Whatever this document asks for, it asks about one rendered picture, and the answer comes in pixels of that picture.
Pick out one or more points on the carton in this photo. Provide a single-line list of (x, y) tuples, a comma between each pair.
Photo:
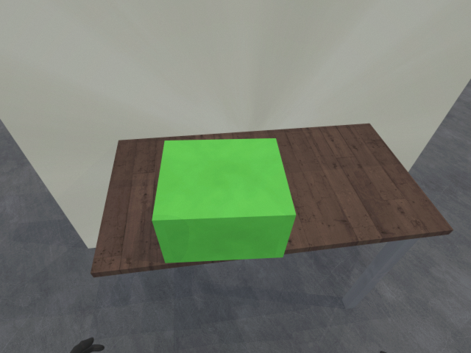
[(225, 199)]

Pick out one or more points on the robot left hand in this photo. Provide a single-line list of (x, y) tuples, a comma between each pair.
[(85, 346)]

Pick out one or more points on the table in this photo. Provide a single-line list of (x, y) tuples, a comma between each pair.
[(347, 187)]

